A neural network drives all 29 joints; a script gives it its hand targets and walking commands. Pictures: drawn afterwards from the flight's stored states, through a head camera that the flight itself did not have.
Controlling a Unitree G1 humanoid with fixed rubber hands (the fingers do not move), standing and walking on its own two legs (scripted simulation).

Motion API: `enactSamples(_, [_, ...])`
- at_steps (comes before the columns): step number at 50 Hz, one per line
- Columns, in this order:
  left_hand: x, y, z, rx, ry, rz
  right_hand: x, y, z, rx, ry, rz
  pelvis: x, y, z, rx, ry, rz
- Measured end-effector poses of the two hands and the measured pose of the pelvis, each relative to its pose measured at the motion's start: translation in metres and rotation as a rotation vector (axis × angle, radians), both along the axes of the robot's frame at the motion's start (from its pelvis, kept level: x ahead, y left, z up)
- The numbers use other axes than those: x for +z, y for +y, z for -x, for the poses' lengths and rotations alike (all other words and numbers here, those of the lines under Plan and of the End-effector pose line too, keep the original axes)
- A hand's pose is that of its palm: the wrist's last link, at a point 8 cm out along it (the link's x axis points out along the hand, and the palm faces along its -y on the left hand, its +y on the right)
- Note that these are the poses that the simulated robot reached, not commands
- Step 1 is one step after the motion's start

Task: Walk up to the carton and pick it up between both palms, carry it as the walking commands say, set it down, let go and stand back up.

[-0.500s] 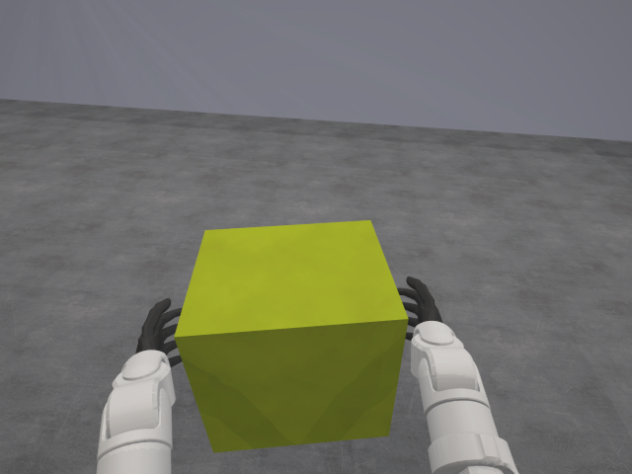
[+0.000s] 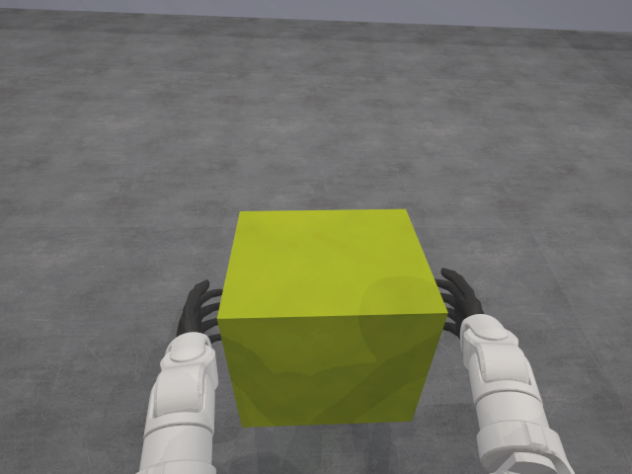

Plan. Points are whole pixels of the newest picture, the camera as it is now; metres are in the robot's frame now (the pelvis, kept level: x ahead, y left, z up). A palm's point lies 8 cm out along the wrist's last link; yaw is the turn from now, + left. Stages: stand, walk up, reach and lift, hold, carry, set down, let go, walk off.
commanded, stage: set down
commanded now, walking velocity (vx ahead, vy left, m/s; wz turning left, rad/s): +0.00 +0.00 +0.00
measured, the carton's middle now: (325, 315) +0.39 +0.00 -0.11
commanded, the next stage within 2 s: none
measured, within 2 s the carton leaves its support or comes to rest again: neither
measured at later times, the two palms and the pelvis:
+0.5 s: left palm (194, 373) +0.28 +0.19 -0.10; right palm (430, 345) +0.34 -0.17 -0.10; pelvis -0.02 -0.05 -0.04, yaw +3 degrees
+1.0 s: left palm (191, 378) +0.30 +0.22 -0.19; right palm (397, 340) +0.38 -0.14 -0.17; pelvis -0.04 -0.03 -0.10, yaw +3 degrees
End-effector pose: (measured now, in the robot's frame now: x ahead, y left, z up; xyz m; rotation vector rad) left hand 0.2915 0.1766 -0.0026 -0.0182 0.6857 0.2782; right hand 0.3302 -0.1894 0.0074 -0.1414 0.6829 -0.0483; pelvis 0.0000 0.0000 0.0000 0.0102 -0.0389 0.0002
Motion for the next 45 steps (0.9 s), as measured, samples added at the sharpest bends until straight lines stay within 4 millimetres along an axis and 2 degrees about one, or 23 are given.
enactSamples(4, [0.003, 0.015, 0.005, 0.078, -0.040, -0.019, 0.001, 0.018, -0.020, 0.045, -0.048, -0.053, -0.002, -0.012, -0.007, 0.000, 0.069, -0.001])
enactSamples(8, [-0.009, 0.034, 0.028, 0.174, -0.009, 0.010, -0.010, 0.043, -0.026, 0.112, -0.009, -0.089, -0.003, -0.029, -0.014, 0.031, 0.116, 0.002])
enactSamples(11, [-0.023, 0.042, 0.046, 0.198, 0.049, -0.002, -0.028, 0.055, -0.022, 0.142, 0.048, -0.086, -0.004, -0.040, -0.014, 0.068, 0.139, 0.009])
enactSamples(15, [-0.046, 0.040, 0.061, 0.191, 0.121, -0.012, -0.059, 0.056, -0.013, 0.147, 0.107, -0.052, -0.008, -0.050, -0.006, 0.096, 0.182, 0.024])
enactSamples(19, [-0.069, 0.030, 0.052, 0.138, 0.116, 0.003, -0.084, 0.043, -0.006, 0.079, 0.095, -0.029, -0.018, -0.054, 0.006, 0.099, 0.255, 0.043])
enactSamples(25, [-0.094, 0.015, 0.011, 0.051, 0.046, 0.011, -0.105, 0.020, -0.011, -0.024, 0.034, -0.028, -0.039, -0.054, 0.023, 0.060, 0.360, 0.039])
enactSamples(30, [-0.101, 0.020, -0.011, 0.064, -0.001, -0.001, -0.112, 0.024, -0.022, -0.024, 0.007, -0.062, -0.054, -0.051, 0.033, 0.029, 0.417, 0.018])
enactSamples(33, [-0.104, 0.030, -0.012, 0.088, -0.006, -0.002, -0.115, 0.035, -0.034, 0.000, 0.005, -0.068, -0.062, -0.048, 0.034, 0.034, 0.445, 0.018])
enactSamples(37, [-0.115, 0.044, -0.004, 0.119, 0.030, 0.005, -0.124, 0.051, -0.045, 0.063, 0.038, -0.059, -0.070, -0.042, 0.032, 0.058, 0.487, 0.033])
enactSamples(41, [-0.133, 0.053, 0.004, 0.133, 0.069, 0.014, -0.138, 0.062, -0.048, 0.089, 0.074, -0.055, -0.077, -0.038, 0.030, 0.064, 0.536, 0.048])
enactSamples(45, [-0.154, 0.053, 0.004, 0.159, 0.083, 0.020, -0.156, 0.064, -0.048, 0.087, 0.085, -0.045, -0.086, -0.035, 0.031, 0.069, 0.591, 0.065])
